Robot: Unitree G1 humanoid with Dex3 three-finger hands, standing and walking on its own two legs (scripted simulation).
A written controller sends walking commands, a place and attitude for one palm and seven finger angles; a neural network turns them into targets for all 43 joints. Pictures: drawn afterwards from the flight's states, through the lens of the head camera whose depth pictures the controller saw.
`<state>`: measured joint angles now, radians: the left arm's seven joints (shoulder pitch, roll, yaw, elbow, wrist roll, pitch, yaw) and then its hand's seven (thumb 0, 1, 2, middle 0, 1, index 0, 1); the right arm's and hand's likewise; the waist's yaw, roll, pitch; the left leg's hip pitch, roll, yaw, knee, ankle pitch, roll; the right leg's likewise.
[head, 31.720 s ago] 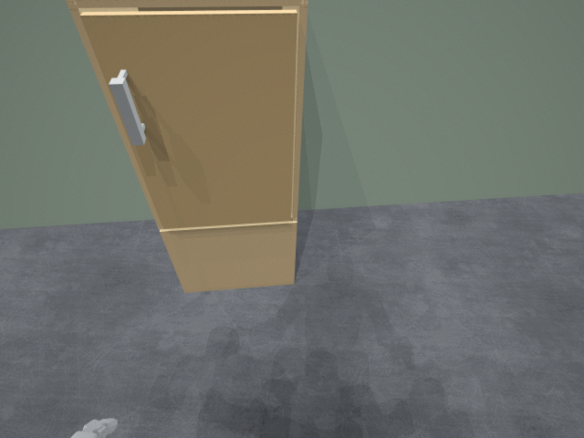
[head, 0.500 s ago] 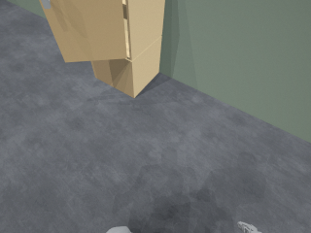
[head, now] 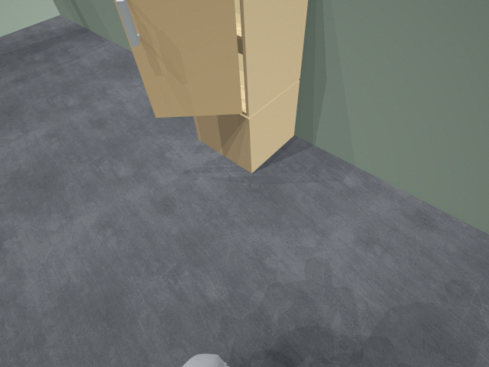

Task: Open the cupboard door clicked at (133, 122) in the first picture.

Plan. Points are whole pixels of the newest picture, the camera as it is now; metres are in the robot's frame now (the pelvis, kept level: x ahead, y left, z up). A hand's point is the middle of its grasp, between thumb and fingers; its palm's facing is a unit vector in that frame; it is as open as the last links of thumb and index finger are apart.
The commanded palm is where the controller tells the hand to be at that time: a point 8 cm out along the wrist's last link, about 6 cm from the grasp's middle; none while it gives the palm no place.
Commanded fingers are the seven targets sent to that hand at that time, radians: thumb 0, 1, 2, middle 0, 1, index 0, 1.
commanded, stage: take the last steps up to it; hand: left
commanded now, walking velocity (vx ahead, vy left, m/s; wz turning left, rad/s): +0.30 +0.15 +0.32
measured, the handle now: (130, 20) +1.10 +0.44 +0.07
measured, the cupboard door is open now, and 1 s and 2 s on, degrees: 42 42 42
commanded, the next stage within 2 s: come to a stop and stand still in 1.56 s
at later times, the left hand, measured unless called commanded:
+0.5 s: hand out of the picture +0.00 +0.27 -0.18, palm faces +0.21 -0.96 -0.21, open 7.4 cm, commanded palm none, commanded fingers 0.00 0.90 0.90 -0.20 -0.30 -0.20 -0.30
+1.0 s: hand (137, 281) +0.30 +0.26 -0.15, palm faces +0.18 -0.96 -0.23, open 7.1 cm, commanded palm none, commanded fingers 0.00 0.90 0.90 -0.20 -0.30 -0.20 -0.30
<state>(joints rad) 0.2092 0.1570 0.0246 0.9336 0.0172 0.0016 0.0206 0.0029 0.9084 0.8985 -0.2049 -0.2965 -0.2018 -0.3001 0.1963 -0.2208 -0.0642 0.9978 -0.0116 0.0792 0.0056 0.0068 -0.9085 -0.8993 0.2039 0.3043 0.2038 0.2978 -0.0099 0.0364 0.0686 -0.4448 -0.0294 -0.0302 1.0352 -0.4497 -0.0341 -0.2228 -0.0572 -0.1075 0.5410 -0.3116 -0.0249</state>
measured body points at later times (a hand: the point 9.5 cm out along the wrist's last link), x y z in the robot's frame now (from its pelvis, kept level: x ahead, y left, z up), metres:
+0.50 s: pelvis +0.06 +0.08 +0.00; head +0.08 +0.09 +0.45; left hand -0.01 +0.32 -0.16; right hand +0.18 -0.14 -0.14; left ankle +0.03 +0.17 -0.74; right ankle +0.03 -0.06 -0.67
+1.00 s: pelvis +0.25 +0.07 +0.01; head +0.29 +0.06 +0.45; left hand +0.29 +0.31 -0.14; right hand +0.25 -0.16 -0.16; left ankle +0.22 +0.22 -0.66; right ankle +0.26 +0.00 -0.74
